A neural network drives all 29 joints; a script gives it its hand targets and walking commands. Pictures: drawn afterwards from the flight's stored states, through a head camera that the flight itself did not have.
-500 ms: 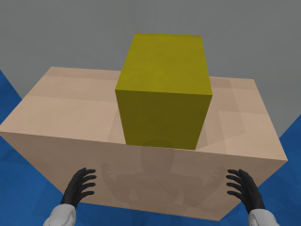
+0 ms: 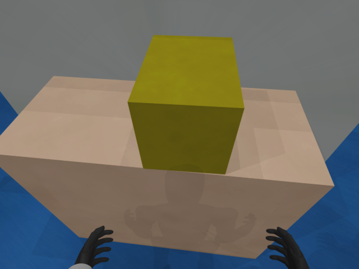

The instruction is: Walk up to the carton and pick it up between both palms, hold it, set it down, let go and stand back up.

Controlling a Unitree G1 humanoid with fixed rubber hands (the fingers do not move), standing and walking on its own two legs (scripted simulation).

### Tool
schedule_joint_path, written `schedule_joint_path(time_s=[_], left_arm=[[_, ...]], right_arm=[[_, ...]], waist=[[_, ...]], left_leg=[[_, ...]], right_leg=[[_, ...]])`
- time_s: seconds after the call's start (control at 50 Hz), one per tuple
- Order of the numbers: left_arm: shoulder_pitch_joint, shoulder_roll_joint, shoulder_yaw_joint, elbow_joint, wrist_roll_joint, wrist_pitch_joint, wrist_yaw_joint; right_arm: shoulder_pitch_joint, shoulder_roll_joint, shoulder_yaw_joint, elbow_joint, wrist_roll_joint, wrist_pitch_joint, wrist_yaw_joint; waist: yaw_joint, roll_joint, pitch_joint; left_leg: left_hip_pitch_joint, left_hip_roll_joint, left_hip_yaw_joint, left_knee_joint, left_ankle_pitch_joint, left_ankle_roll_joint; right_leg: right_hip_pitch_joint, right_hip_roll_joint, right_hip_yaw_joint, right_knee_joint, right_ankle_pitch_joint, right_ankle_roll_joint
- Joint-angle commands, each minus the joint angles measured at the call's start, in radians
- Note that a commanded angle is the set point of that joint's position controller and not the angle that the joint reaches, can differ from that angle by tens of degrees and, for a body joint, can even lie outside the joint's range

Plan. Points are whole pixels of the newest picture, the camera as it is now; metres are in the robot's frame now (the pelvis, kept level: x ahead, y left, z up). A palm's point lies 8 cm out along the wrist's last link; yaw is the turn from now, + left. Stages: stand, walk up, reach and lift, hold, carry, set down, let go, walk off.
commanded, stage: let go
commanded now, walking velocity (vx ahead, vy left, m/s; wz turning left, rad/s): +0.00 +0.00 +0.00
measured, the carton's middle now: (188, 102) +0.51 +0.02 +0.10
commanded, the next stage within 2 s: stand in 0.46 s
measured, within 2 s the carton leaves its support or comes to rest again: neither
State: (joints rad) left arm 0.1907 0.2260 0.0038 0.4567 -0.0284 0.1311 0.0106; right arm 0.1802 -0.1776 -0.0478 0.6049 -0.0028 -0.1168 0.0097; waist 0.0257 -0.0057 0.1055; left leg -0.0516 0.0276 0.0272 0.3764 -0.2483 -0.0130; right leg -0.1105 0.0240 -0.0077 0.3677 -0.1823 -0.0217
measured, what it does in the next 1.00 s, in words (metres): stands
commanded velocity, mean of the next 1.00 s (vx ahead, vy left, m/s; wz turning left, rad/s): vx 0.00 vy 0.00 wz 0.00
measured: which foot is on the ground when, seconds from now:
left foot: down 0.00-1.00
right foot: down 0.00-1.00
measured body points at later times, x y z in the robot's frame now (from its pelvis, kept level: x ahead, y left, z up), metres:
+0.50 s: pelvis +0.00 +0.00 +0.00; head +0.01 +0.01 +0.45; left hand +0.18 +0.23 -0.09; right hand +0.17 -0.23 -0.08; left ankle -0.02 +0.12 -0.75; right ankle +0.02 -0.11 -0.75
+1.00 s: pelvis +0.00 +0.02 -0.01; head +0.00 +0.02 +0.44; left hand +0.04 +0.28 -0.14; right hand +0.11 -0.22 -0.13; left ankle -0.02 +0.12 -0.75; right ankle +0.02 -0.11 -0.75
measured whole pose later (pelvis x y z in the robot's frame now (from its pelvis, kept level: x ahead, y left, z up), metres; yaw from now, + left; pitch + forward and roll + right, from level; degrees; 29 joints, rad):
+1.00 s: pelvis +0.00 +0.02 -0.01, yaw +7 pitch +2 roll -1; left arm 0.33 0.23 0.02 0.77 0.03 -0.01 0.00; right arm 0.34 -0.21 -0.02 0.75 -0.04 -0.02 0.01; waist 0.02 0.01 -0.03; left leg -0.29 -0.03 -0.08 0.55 -0.30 0.02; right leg -0.28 -0.04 -0.11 0.50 -0.25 0.00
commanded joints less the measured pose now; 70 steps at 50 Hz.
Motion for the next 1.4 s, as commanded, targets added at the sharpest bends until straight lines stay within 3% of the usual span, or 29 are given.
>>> schedule_joint_path(time_s=[0.0, 0.14, 0.24, 0.32, 0.44, 0.46, 0.48, 0.52, 0.54, 0.56, 0.6, 0.62, 0.64, 0.68, 0.7, 0.72, 0.74, 0.8, 0.82, 0.84, 0.86, 0.88, 0.92, 0.94, 0.98, 1.02, 1.08, 1.12, 1.38], left_arm=[[-0.072, 0.086, 0.036, -0.050, 0.019, -0.018, 0.006], [-0.025, 0.055, 0.039, -0.030, 0.025, -0.037, -0.001], [-0.061, 0.060, 0.029, -0.074, 0.037, -0.031, 0.006], [-0.060, 0.069, 0.028, -0.057, 0.038, -0.020, 0.005], [-0.074, 0.056, 0.020, -0.051, 0.028, -0.001, 0.003], [0.076, 0.125, 0.056, 0.064, 0.112, -0.096, -0.001], [0.071, 0.178, 0.078, 0.087, 0.116, -0.127, -0.006], [0.070, 0.148, 0.073, 0.099, 0.090, -0.159, -0.023], [0.075, 0.107, 0.057, 0.109, 0.078, -0.169, -0.025], [0.025, 0.074, 0.046, 0.106, 0.086, -0.172, -0.025], [0.000, 0.099, 0.048, 0.117, 0.085, -0.177, -0.018], [0.021, 0.088, 0.043, 0.125, 0.075, -0.175, -0.016], [0.051, 0.072, 0.043, 0.133, 0.069, -0.179, -0.016], [0.058, 0.108, 0.049, 0.151, 0.067, -0.174, -0.009], [0.047, 0.116, 0.050, 0.157, 0.067, -0.173, -0.011], [0.045, 0.121, 0.055, 0.161, 0.070, -0.175, -0.013], [0.101, 0.094, 0.048, 0.187, 0.060, -0.174, -0.006], [0.100, 0.131, 0.054, 0.192, 0.064, -0.165, -0.005], [0.107, 0.113, 0.049, 0.208, 0.062, -0.160, -0.004], [0.163, 0.106, 0.049, 0.228, 0.057, -0.157, -0.007], [0.162, 0.105, 0.045, 0.226, 0.064, -0.156, -0.007], [0.145, 0.074, 0.041, 0.233, 0.057, -0.158, -0.004], [0.175, 0.111, 0.050, 0.254, 0.061, -0.159, -0.008], [0.165, 0.101, 0.046, 0.272, 0.060, -0.158, -0.002], [0.159, 0.099, 0.049, 0.274, 0.061, -0.162, -0.005], [0.148, 0.080, 0.040, 0.292, 0.056, -0.163, -0.002], [0.190, 0.078, 0.045, 0.317, 0.052, -0.159, 0.001], [0.181, 0.114, 0.051, 0.315, 0.060, -0.158, 0.004], [0.202, 0.103, 0.049, 0.372, 0.055, -0.146, 0.010]], right_arm=[[-0.061, -0.093, -0.032, -0.021, -0.009, -0.059, 0.007], [-0.056, -0.121, -0.019, 0.037, -0.002, -0.135, 0.009], [-0.053, -0.124, -0.022, 0.040, -0.004, -0.131, 0.020], [-0.059, -0.121, -0.010, 0.025, 0.006, -0.118, 0.018], [-0.036, -0.118, -0.021, -0.009, -0.016, -0.082, 0.012], [0.077, -0.165, -0.027, 0.058, -0.047, 0.025, -0.002], [0.142, -0.129, -0.026, 0.072, -0.047, 0.069, -0.001], [0.098, -0.144, -0.017, 0.045, -0.037, 0.085, 0.007], [0.100, -0.155, -0.020, 0.038, -0.038, 0.083, 0.013], [0.098, -0.147, -0.021, 0.049, -0.029, 0.075, 0.016], [0.105, -0.162, -0.025, 0.034, -0.035, 0.071, 0.016], [0.095, -0.153, -0.018, 0.032, -0.043, 0.069, 0.014], [0.105, -0.158, -0.021, 0.047, -0.044, 0.072, 0.013], [0.155, -0.154, -0.017, 0.063, -0.045, 0.076, 0.015], [0.150, -0.151, -0.014, 0.059, -0.039, 0.074, 0.018], [0.148, -0.143, -0.009, 0.063, -0.037, 0.072, 0.015], [0.168, -0.159, -0.013, 0.072, -0.042, 0.075, 0.013], [0.190, -0.152, -0.012, 0.084, -0.037, 0.084, 0.004], [0.176, -0.143, -0.006, 0.075, -0.043, 0.085, -0.001], [0.192, -0.158, -0.007, 0.096, -0.040, 0.089, 0.000], [0.187, -0.162, -0.006, 0.085, -0.044, 0.088, -0.003], [0.184, -0.165, -0.008, 0.074, -0.043, 0.086, -0.004], [0.168, -0.144, 0.001, 0.088, -0.040, 0.085, -0.009], [0.197, -0.141, 0.006, 0.095, -0.036, 0.086, -0.005], [0.177, -0.147, 0.000, 0.099, -0.036, 0.077, -0.006], [0.191, -0.136, 0.002, 0.103, -0.035, 0.079, -0.011], [0.198, -0.123, 0.007, 0.114, -0.032, 0.089, -0.021], [0.224, -0.149, 0.000, 0.112, -0.041, 0.087, -0.016], [0.229, -0.127, 0.002, 0.148, -0.032, 0.094, -0.023]], waist=[[-0.012, 0.005, -0.083], [-0.020, 0.000, -0.126], [-0.008, 0.043, -0.113], [-0.028, 0.004, -0.082], [-0.010, -0.018, -0.077], [0.002, 0.104, -0.028], [-0.035, 0.063, 0.004], [0.005, 0.044, -0.120], [-0.021, 0.032, -0.152], [-0.022, 0.079, -0.184], [-0.033, -0.043, -0.199], [-0.011, -0.033, -0.198], [-0.016, 0.002, -0.132], [-0.016, -0.006, -0.188], [-0.020, -0.063, -0.208], [-0.016, -0.056, -0.190], [-0.013, -0.001, -0.162], [-0.015, 0.088, -0.181], [-0.020, 0.056, -0.112], [0.004, 0.049, -0.145], [0.000, 0.076, -0.119], [-0.015, 0.036, -0.080], [0.009, 0.004, -0.122], [-0.009, 0.059, -0.142], [0.005, 0.048, -0.155], [-0.014, 0.020, -0.141], [-0.008, 0.144, -0.072], [-0.013, -0.005, -0.099], [-0.008, 0.022, -0.104]], left_leg=[[-0.058, -0.010, 0.034, -0.040, 0.173, -0.012], [-0.012, -0.018, 0.027, -0.008, 0.347, -0.028], [-0.018, -0.016, 0.031, -0.028, 0.285, -0.027], [-0.029, -0.012, 0.026, -0.030, 0.249, -0.015], [-0.054, -0.020, 0.042, -0.047, 0.158, -0.005], [-0.224, 0.092, -0.102, -0.010, 0.214, 0.037], [-0.331, 0.068, -0.115, -0.027, -0.005, 0.034], [-0.210, 0.073, -0.120, 0.026, 0.121, 0.057], [-0.182, 0.065, -0.116, 0.058, 0.106, 0.046], [-0.245, 0.059, -0.127, 0.069, 0.176, 0.053], [-0.222, 0.047, -0.124, 0.104, 0.167, 0.038], [-0.232, 0.049, -0.142, 0.111, 0.154, 0.055], [-0.265, 0.040, -0.143, 0.114, 0.151, 0.052], [-0.282, 0.032, -0.148, 0.112, 0.143, 0.054], [-0.274, 0.040, -0.162, 0.110, 0.128, 0.058], [-0.277, 0.033, -0.160, 0.120, 0.101, 0.051], [-0.295, 0.032, -0.160, 0.129, 0.130, 0.052], [-0.281, 0.035, -0.173, 0.103, 0.145, 0.061], [-0.322, 0.046, -0.205, 0.064, 0.147, 0.069], [-0.327, 0.054, -0.219, 0.061, 0.139, 0.068], [-0.362, 0.067, -0.231, 0.055, 0.112, 0.075], [-0.400, 0.047, -0.230, 0.042, 0.076, 0.066], [-0.336, 0.048, -0.223, 0.042, 0.059, 0.078], [-0.343, 0.045, -0.235, 0.034, 0.036, 0.066], [-0.333, 0.048, -0.235, 0.030, 0.060, 0.073], [-0.326, 0.044, -0.234, 0.044, 0.077, 0.076], [-0.349, 0.034, -0.231, 0.024, 0.067, 0.068], [-0.353, 0.046, -0.256, 0.022, 0.097, 0.073], [-0.337, 0.019, -0.218, 0.054, 0.095, 0.061]], right_leg=[[0.047, -0.023, 0.006, -0.049, 0.065, -0.007], [0.085, 0.003, -0.012, -0.019, 0.230, 0.002], [0.070, 0.003, -0.005, -0.033, 0.146, -0.012], [0.066, -0.007, 0.003, -0.043, 0.152, -0.012], [0.071, -0.010, 0.013, -0.046, 0.065, -0.012], [0.002, -0.100, 0.051, -0.018, 0.043, 0.013], [0.017, -0.105, 0.063, -0.028, -0.057, 0.018], [-0.030, -0.104, 0.064, 0.021, 0.050, -0.005], [-0.067, -0.109, 0.054, 0.027, 0.039, -0.012], [0.001, -0.114, 0.057, 0.037, 0.094, -0.020], [-0.048, -0.141, 0.050, 0.050, 0.128, -0.032], [-0.059, -0.133, 0.051, 0.047, 0.086, -0.027], [-0.078, -0.135, 0.063, 0.043, 0.094, -0.031], [-0.037, -0.142, 0.048, 0.063, 0.092, -0.041], [-0.053, -0.147, 0.043, 0.071, 0.076, -0.049], [-0.063, -0.146, 0.040, 0.053, 0.057, -0.037], [-0.068, -0.157, 0.054, 0.068, 0.118, -0.043], [-0.079, -0.127, 0.020, 0.077, 0.013, -0.024], [-0.106, -0.121, -0.001, 0.098, 0.015, -0.014], [-0.077, -0.107, -0.015, 0.097, -0.018, -0.007], [-0.067, -0.114, -0.007, 0.089, -0.016, -0.011], [-0.074, -0.121, -0.007, 0.089, -0.009, -0.015], [-0.091, -0.131, -0.004, 0.071, -0.030, -0.013], [-0.070, -0.123, -0.008, 0.078, -0.053, -0.009], [-0.047, -0.128, -0.008, 0.079, -0.023, -0.006], [-0.085, -0.134, -0.003, 0.057, -0.039, -0.014], [-0.125, -0.131, -0.012, 0.056, -0.038, -0.009], [-0.080, -0.120, -0.013, 0.079, 0.004, 0.001], [-0.091, -0.147, 0.002, 0.043, -0.029, -0.023]])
